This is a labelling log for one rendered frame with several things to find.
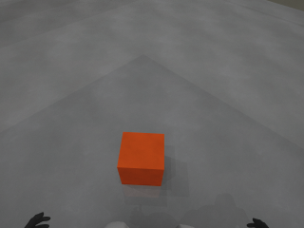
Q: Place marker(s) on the carton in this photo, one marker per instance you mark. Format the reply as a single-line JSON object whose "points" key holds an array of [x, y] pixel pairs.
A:
{"points": [[141, 159]]}

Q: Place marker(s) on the right robot hand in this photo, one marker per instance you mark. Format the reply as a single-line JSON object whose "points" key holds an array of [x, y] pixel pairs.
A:
{"points": [[257, 223]]}

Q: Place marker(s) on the left robot hand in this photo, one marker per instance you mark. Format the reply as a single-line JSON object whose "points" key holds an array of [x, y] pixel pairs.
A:
{"points": [[37, 219]]}

